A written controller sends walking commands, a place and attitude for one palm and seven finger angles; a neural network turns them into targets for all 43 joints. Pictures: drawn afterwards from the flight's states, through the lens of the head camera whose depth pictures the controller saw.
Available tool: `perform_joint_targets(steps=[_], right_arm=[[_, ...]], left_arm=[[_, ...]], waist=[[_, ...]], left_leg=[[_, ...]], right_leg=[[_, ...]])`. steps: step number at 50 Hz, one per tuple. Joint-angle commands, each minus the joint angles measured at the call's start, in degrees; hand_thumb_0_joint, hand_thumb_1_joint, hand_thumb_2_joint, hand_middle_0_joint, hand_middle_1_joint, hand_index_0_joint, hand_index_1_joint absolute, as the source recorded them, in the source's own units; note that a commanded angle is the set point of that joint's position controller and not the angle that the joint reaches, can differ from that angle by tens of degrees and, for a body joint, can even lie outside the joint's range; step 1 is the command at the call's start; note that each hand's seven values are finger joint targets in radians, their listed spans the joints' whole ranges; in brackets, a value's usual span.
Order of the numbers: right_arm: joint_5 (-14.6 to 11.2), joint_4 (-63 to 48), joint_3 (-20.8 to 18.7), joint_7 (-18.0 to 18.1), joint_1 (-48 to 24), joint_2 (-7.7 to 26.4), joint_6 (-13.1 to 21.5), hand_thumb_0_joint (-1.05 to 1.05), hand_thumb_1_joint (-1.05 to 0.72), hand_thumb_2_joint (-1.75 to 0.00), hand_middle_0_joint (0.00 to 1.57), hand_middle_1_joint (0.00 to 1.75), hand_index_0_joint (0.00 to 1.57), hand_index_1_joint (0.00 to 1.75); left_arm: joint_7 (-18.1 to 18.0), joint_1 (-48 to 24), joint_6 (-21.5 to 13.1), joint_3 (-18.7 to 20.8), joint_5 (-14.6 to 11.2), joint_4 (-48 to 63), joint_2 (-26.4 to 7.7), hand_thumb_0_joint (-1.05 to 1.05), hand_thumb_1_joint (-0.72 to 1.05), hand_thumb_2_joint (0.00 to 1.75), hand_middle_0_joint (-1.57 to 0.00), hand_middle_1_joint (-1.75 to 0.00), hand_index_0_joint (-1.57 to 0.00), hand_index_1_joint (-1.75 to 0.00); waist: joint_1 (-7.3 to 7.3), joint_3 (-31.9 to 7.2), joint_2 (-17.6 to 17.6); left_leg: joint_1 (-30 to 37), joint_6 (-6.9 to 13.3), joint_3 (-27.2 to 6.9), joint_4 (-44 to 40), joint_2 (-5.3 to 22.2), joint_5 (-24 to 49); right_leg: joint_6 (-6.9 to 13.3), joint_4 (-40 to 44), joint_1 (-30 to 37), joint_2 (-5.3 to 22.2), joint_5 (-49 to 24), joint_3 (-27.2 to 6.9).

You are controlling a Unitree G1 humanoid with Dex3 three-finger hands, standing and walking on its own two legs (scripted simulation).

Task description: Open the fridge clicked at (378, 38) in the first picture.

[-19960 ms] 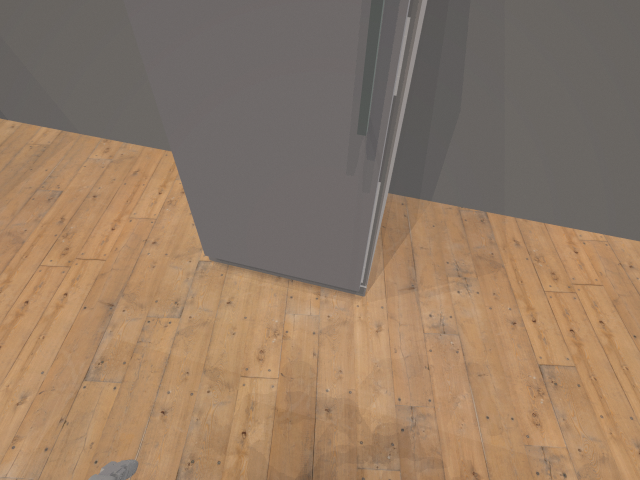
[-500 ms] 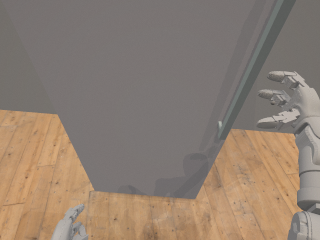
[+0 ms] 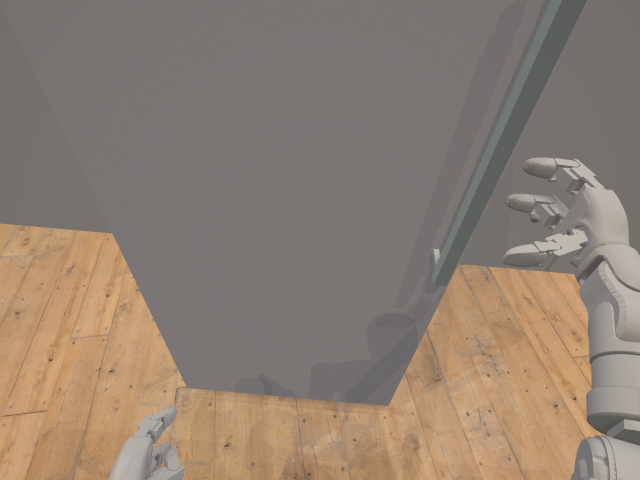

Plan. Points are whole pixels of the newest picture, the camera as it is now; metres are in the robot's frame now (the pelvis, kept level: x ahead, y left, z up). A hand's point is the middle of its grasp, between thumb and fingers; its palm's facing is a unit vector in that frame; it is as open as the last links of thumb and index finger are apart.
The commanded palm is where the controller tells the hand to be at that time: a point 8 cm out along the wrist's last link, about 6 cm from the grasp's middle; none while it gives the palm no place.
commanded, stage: move the hooked fingers beside the handle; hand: right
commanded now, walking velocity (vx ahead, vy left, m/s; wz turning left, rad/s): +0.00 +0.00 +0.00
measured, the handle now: (494, 138) +0.45 -0.16 +0.24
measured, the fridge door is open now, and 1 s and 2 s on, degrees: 0 0 0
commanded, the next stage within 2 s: none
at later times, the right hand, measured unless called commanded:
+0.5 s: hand (549, 227) +0.36 -0.22 +0.19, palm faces +0.08 +1.00 -0.02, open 14.0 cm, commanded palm +0.35 -0.26 +0.19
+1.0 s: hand (549, 215) +0.38 -0.22 +0.19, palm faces +0.05 +1.00 -0.02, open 14.0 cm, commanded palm +0.35 -0.27 +0.18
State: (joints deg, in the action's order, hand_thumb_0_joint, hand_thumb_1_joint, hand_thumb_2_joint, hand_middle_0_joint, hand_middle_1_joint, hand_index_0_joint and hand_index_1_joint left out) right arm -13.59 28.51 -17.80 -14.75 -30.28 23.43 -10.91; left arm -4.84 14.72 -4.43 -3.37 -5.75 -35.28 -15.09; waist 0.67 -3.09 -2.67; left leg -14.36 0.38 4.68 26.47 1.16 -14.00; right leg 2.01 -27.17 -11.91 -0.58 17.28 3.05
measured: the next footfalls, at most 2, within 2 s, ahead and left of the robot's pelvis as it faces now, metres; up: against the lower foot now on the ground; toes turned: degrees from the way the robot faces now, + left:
none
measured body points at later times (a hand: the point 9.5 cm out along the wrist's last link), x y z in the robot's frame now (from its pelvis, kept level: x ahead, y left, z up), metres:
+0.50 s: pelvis -0.01 +0.01 +0.00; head -0.02 +0.02 +0.45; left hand +0.14 +0.25 -0.09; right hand +0.35 -0.27 +0.19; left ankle +0.00 +0.12 -0.74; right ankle -0.03 -0.09 -0.74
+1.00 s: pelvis -0.01 +0.01 +0.00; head -0.02 +0.03 +0.45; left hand +0.12 +0.26 -0.10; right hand +0.37 -0.28 +0.19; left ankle +0.00 +0.12 -0.74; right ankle -0.03 -0.09 -0.74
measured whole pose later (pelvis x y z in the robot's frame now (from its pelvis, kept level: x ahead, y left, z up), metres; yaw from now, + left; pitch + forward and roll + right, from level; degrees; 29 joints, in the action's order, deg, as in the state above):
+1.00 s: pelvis -0.01 +0.01 +0.00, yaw +0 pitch +1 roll +0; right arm -13.8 33.2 -19.0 -16.7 -31.9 26.9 -9.7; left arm -5.1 16.4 -4.4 -3.2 -6.3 -35.7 -16.2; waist 1.2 -3.4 -3.0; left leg -14.2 1.2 4.9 26.1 0.3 -13.1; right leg 1.3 -27.4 -12.0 0.2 16.6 2.8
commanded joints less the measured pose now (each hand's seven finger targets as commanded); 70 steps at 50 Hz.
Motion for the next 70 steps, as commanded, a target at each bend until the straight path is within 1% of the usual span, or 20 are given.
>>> perform_joint_targets(steps=[1,5,10,12,15,21,25,30,32,38,42,47,50,52,53,56,59,64,67,70], right_arm=[[-0.07,-18.80,-4.64,1.73,-24.03,14.81,5.07,0.00,0.50,-0.30,0.30,1.20,0.30,1.20],[-0.40,-28.59,-5.64,1.93,-28.63,16.01,10.06,0.00,0.50,-0.30,0.30,1.20,0.30,1.20],[-0.73,-12.00,-0.55,0.44,-20.68,9.11,3.59,0.00,0.50,-0.30,0.30,1.20,0.30,1.20],[-0.52,-4.98,-1.95,0.17,-14.96,10.49,-0.16,0.00,0.50,-0.30,0.30,1.20,0.30,1.20],[-0.67,-9.86,-3.04,0.14,-15.77,12.13,-0.89,0.00,0.50,-0.30,0.30,1.20,0.30,1.20],[-1.11,-26.49,-6.09,1.71,-31.69,17.52,10.32,0.00,0.50,-0.30,0.30,1.20,0.30,1.20],[-0.21,-17.59,-2.87,1.49,-29.60,14.01,9.35,0.00,0.50,-0.30,0.30,1.20,0.30,1.20],[-0.34,1.89,-0.50,-1.05,-20.40,11.74,0.27,0.00,0.50,-0.30,0.30,1.20,0.30,1.20],[-0.69,1.84,-3.26,-1.26,-19.90,14.59,0.21,0.00,0.50,-0.30,0.30,1.20,0.30,1.20],[-0.86,-22.65,-8.85,0.97,-33.24,21.96,12.86,0.00,0.50,-0.30,0.30,1.20,0.30,1.20],[-0.44,-16.04,-7.55,0.63,-27.76,19.19,11.99,0.00,0.50,-0.30,0.30,1.20,0.30,1.20],[-0.47,0.84,-2.20,-2.11,-14.66,12.41,1.33,0.00,0.50,-0.30,0.30,1.20,0.30,1.20],[-1.16,-2.93,-4.54,-2.62,-19.32,16.16,0.95,0.00,0.50,-0.30,0.30,1.20,0.30,1.20],[-1.87,-12.03,-3.96,-2.06,-25.56,16.19,5.01,0.00,0.50,-0.30,0.30,1.20,0.30,1.20],[-1.70,-17.35,-7.78,-1.30,-29.45,20.64,7.71,0.00,0.50,-0.30,0.30,1.20,0.30,1.20],[-1.19,-28.04,-6.60,0.19,-35.45,19.27,14.09,0.00,0.50,-0.30,0.30,1.20,0.30,1.20],[-0.67,-20.21,-4.47,0.22,-29.08,15.44,12.45,0.00,0.50,-0.30,0.30,1.20,0.30,1.20],[-0.87,-0.65,-0.67,-1.80,-14.33,9.80,-0.63,0.00,0.50,-0.30,0.30,1.20,0.30,1.20],[-1.16,-4.90,-3.63,-1.26,-14.58,13.36,-1.27,0.00,0.50,-0.30,0.30,1.20,0.30,1.20],[-1.66,-23.80,-7.39,0.40,-23.56,17.45,6.13,0.00,0.50,-0.30,0.30,1.20,0.30,1.20]], left_arm=[[-0.42,-4.59,-3.03,3.22,0.64,9.52,-7.31,0.00,0.90,0.90,-0.20,-0.30,-0.20,-0.30],[-0.68,-4.84,-4.23,3.00,1.19,9.40,-6.42,0.00,0.90,0.90,-0.20,-0.30,-0.20,-0.30],[-0.97,-4.21,-3.91,2.90,0.26,6.85,-7.35,0.00,0.90,0.90,-0.20,-0.30,-0.20,-0.30],[-0.90,-3.77,-2.86,3.26,0.03,6.68,-8.39,0.00,0.90,0.90,-0.20,-0.30,-0.20,-0.30],[-0.59,-5.00,-2.15,3.26,0.05,9.00,-8.03,0.00,0.90,0.90,-0.20,-0.30,-0.20,-0.30],[-1.08,-6.00,-3.70,2.61,0.83,9.52,-6.59,0.00,0.90,0.90,-0.20,-0.30,-0.20,-0.30],[-1.66,-5.23,-4.55,2.42,0.62,7.08,-6.74,0.00,0.90,0.90,-0.20,-0.30,-0.20,-0.30],[-1.48,-3.36,-2.91,2.81,-0.34,6.25,-8.77,0.00,0.90,0.90,-0.20,-0.30,-0.20,-0.30],[-1.15,-3.05,-2.48,3.35,-0.16,6.99,-9.25,0.00,0.90,0.90,-0.20,-0.30,-0.20,-0.30],[-0.65,-4.50,-3.84,3.16,1.06,9.39,-7.24,0.00,0.90,0.90,-0.20,-0.30,-0.20,-0.30],[-0.89,-3.52,-4.29,3.12,0.69,7.61,-7.35,0.00,0.90,0.90,-0.20,-0.30,-0.20,-0.30],[-0.68,-2.71,-2.97,3.45,-0.44,7.34,-9.12,0.00,0.90,0.90,-0.20,-0.30,-0.20,-0.30],[-0.78,-2.89,-2.41,3.67,-0.28,8.53,-9.38,0.00,0.90,0.90,-0.20,-0.30,-0.20,-0.30],[-0.83,-3.91,-2.77,3.74,0.06,9.59,-8.57,0.00,0.90,0.90,-0.20,-0.30,-0.20,-0.30],[-0.90,-3.95,-3.10,3.83,0.38,9.71,-8.31,0.00,0.90,0.90,-0.20,-0.30,-0.20,-0.30],[-1.02,-4.13,-4.55,3.13,1.13,9.47,-6.83,0.00,0.90,0.90,-0.20,-0.30,-0.20,-0.30],[-0.98,-3.38,-5.00,3.02,1.01,7.23,-6.90,0.00,0.90,0.90,-0.20,-0.30,-0.20,-0.30],[-0.62,-3.33,-2.57,3.23,-0.40,7.26,-8.82,0.00,0.90,0.90,-0.20,-0.30,-0.20,-0.30],[-0.20,-3.96,-1.64,3.66,-0.10,9.04,-8.88,0.00,0.90,0.90,-0.20,-0.30,-0.20,-0.30],[-0.03,-5.95,-2.53,3.59,0.61,11.52,-7.26,0.00,0.90,0.90,-0.20,-0.30,-0.20,-0.30]], waist=[[-0.54,-15.99,0.48],[-0.35,-22.63,-5.03],[0.65,-8.89,-0.78],[-0.14,-6.16,3.11],[-0.83,-10.04,3.07],[0.55,-19.06,-1.38],[1.37,-12.92,-5.03],[1.31,-4.38,4.26],[0.35,-6.87,6.85],[-0.47,-23.24,-1.43],[0.04,-17.16,-2.27],[0.12,-4.61,3.33],[0.33,-8.47,5.92],[0.71,-13.23,5.05],[0.26,-18.35,3.57],[0.65,-24.82,-5.76],[0.94,-18.72,-7.16],[0.05,-4.75,4.13],[-0.86,-8.00,6.48],[-1.53,-20.29,3.19]], left_leg=[[6.59,1.75,-2.32,-0.77,-0.08,19.69],[8.93,1.74,-2.68,-0.33,-0.35,23.24],[3.28,1.82,-1.69,-2.32,-0.48,16.82],[2.86,1.78,-1.58,-2.92,-0.25,14.73],[5.10,1.68,-1.86,-1.99,0.20,16.22],[8.48,1.49,-3.11,-1.66,-0.38,17.68],[4.64,1.80,-2.95,-3.19,-0.41,13.53],[0.95,1.34,-2.22,-4.27,0.08,8.09],[2.87,1.29,-2.43,-3.72,0.24,8.83],[11.30,1.44,-4.22,-1.28,-0.25,18.62],[9.41,1.51,-3.56,-2.38,-0.30,17.50],[3.10,1.41,-2.67,-3.68,0.01,12.61],[3.94,1.03,-2.99,-3.19,0.09,12.07],[6.10,1.08,-3.56,-2.45,0.03,13.61],[8.59,1.05,-4.12,-2.15,-0.21,15.57],[9.91,1.61,-3.81,-0.73,-0.50,20.91],[6.55,1.85,-3.06,-1.54,-0.66,20.39],[2.65,1.41,-1.58,-2.71,-0.18,15.83],[4.17,1.47,-1.87,-2.18,-0.09,15.99],[10.06,1.52,-3.11,-0.67,-0.26,21.67]], right_leg=[[-0.51,2.17,5.96,1.86,-22.62,-4.37],[-1.10,1.35,12.31,2.20,-30.41,-4.73],[-0.98,3.16,5.16,1.93,-19.55,-4.44],[-0.62,3.53,1.85,1.78,-15.80,-4.10],[-0.45,3.12,1.60,1.42,-16.67,-3.99],[0.02,2.35,7.93,1.46,-19.52,-4.25],[-0.27,3.27,7.28,1.48,-15.48,-4.31],[-0.16,4.07,-1.31,1.39,-8.05,-4.36],[-0.09,3.46,-2.00,1.51,-9.18,-4.20],[0.46,1.72,6.69,1.36,-19.17,-3.96],[0.22,2.78,5.47,1.72,-17.73,-3.34],[0.02,3.78,-1.41,1.69,-11.28,-3.02],[0.22,2.98,-1.78,1.46,-11.05,-3.39],[0.56,2.12,0.90,1.60,-13.23,-3.41],[0.76,1.82,3.23,1.48,-15.31,-3.59],[0.18,1.12,10.77,1.28,-23.00,-4.00],[-0.42,1.33,10.39,1.67,-23.94,-4.19],[-0.37,3.66,-0.45,1.61,-15.03,-3.61],[-0.21,2.77,-0.30,1.65,-15.62,-3.80],[0.17,1.64,6.01,1.54,-22.34,-3.77]])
